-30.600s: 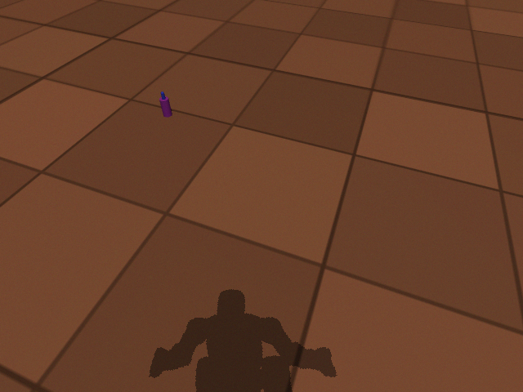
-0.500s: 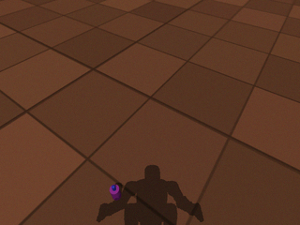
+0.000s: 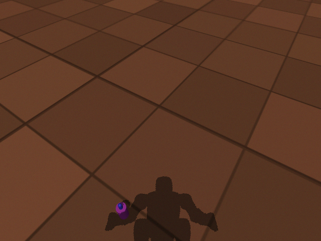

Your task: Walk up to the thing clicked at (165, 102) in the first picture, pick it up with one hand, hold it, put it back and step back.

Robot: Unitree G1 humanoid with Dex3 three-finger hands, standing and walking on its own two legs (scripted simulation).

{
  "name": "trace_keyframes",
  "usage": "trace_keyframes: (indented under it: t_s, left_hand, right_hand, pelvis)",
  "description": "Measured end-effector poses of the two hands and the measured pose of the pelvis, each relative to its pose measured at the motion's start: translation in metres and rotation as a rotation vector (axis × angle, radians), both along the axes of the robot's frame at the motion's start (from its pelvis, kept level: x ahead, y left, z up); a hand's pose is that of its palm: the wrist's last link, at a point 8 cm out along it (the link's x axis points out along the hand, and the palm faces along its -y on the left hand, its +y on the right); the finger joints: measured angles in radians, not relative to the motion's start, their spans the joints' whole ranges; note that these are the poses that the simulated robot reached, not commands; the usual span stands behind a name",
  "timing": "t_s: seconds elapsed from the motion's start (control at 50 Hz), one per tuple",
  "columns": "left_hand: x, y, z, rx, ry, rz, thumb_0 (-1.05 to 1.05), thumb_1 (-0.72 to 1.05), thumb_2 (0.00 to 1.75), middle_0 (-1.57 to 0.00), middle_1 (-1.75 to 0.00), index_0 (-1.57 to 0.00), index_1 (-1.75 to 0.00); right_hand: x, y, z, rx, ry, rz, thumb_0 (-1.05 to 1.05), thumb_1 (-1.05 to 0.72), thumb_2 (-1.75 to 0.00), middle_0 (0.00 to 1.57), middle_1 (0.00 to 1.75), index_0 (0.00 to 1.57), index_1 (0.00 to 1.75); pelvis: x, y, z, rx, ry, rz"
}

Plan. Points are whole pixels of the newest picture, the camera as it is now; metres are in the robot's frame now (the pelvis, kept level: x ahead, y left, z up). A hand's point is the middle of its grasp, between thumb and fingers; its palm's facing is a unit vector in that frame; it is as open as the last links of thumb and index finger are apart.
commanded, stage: stand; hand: left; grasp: from the side
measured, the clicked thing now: (121, 209) +0.40 +0.23 -0.70
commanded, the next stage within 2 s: step back in 0.48 s
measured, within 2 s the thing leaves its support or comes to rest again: neither
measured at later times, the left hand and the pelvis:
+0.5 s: hand out of the picture +0.08 +0.24 -0.15, palm faces +0.00 -0.94 -0.35, open 7.4 cm; pelvis +0.00 -0.01 +0.00, yaw +0 degrees
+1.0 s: hand out of the picture +0.06 +0.31 -0.18, palm faces -0.06 -0.94 -0.34, open 7.4 cm; pelvis -0.08 +0.06 -0.01, yaw -1 degrees
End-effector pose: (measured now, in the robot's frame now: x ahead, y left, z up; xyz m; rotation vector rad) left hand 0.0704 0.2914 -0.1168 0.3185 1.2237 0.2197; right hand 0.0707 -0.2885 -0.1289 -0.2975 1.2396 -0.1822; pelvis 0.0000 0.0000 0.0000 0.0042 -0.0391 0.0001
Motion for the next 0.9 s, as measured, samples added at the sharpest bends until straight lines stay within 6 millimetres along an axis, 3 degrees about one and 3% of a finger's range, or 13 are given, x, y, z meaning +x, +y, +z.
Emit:
trace_keyframes:
  t_s: [0.48,0.62,0.78,0.9]
  left_hand:
    - [-0.002,-0.005,0.0,0.0,0.01,-0.003,0.0,0.91,0.9,-0.21,-0.3,-0.2,-0.3]
    - [-0.005,0.011,-0.003,0.021,-0.001,0.0,0.0,0.9,0.9,-0.21,-0.3,-0.2,-0.3]
    - [0.007,0.052,-0.022,0.031,-0.05,-0.059,0.0,0.9,0.9,-0.21,-0.3,-0.2,-0.3]
    - [0.009,0.064,-0.028,0.001,-0.082,-0.059,0.0,0.91,0.9,-0.2,-0.3,-0.2,-0.3]
  right_hand:
    - [-0.007,-0.009,0.0,-0.001,0.011,-0.009,0.0,-0.9,-0.9,0.2,0.3,0.2,0.3]
    - [-0.012,-0.015,-0.001,-0.024,0.01,-0.017,0.0,-0.9,-0.9,0.2,0.3,0.2,0.3]
    - [-0.051,-0.003,0.003,-0.108,0.041,-0.028,0.0,-0.9,-0.9,0.2,0.3,0.2,0.3]
    - [-0.092,0.027,0.013,-0.123,0.097,-0.029,0.0,-0.9,-0.9,0.2,0.3,0.2,0.3]
  pelvis:
    - [0.0,-0.007,0.0,0.0,0.0,-0.007]
    - [-0.023,-0.001,-0.007,-0.009,0.011,-0.014]
    - [-0.047,0.035,-0.023,-0.022,0.035,-0.001]
    - [-0.067,0.053,-0.018,-0.03,0.018,0.003]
